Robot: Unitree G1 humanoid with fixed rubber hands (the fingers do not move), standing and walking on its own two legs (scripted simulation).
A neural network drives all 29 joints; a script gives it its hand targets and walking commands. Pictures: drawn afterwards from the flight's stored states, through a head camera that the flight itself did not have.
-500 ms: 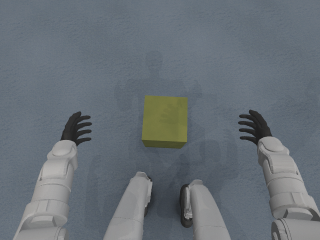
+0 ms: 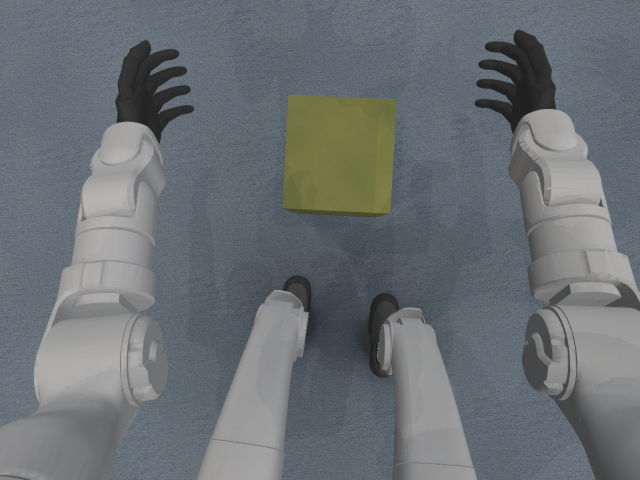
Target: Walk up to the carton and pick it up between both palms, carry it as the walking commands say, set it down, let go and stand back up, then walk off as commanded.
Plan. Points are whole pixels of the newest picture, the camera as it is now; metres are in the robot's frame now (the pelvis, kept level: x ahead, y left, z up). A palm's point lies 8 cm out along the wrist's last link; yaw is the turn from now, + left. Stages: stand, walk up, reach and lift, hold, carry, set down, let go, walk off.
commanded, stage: reach and lift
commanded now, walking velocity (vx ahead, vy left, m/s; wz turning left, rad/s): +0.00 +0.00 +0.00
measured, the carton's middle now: (337, 165) +0.49 +0.04 -0.54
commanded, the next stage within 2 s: none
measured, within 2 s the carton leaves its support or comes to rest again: neither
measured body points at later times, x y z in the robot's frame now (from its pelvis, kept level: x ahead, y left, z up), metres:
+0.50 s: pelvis -0.05 -0.01 -0.07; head +0.32 +0.02 +0.17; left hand +0.47 +0.25 -0.23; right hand +0.51 -0.15 -0.22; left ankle +0.09 +0.11 -0.63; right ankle +0.07 -0.12 -0.63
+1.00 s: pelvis -0.06 +0.00 -0.21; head +0.32 +0.02 +0.02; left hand +0.50 +0.24 -0.37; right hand +0.53 -0.15 -0.37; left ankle +0.09 +0.11 -0.63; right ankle +0.07 -0.12 -0.63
